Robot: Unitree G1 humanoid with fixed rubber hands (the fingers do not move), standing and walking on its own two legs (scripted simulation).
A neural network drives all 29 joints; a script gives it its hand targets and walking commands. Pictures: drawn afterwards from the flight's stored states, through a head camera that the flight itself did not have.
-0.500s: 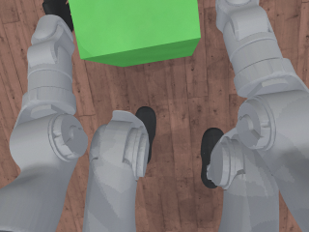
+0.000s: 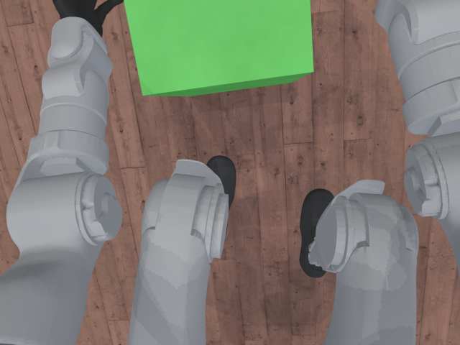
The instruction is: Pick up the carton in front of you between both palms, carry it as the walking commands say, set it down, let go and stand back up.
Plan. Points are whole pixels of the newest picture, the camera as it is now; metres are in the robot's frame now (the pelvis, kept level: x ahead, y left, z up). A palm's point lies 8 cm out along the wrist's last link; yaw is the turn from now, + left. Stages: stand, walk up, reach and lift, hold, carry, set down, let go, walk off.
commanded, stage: set down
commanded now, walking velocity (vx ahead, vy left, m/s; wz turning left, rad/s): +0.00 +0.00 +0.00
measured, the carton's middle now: (226, 20) +0.52 +0.12 -0.25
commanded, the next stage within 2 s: let go in 0.90 s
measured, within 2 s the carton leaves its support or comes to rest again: neither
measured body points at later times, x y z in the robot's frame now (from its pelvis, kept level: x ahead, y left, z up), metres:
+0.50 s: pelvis +0.02 +0.00 +0.11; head +0.35 +0.02 +0.42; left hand +0.50 +0.30 +0.01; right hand +0.61 -0.08 +0.00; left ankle +0.14 +0.12 -0.34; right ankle +0.09 -0.12 -0.34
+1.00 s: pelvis +0.04 +0.00 +0.25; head +0.34 +0.02 +0.59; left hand +0.49 +0.30 +0.15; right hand +0.60 -0.09 +0.15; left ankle +0.14 +0.12 -0.34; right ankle +0.09 -0.12 -0.34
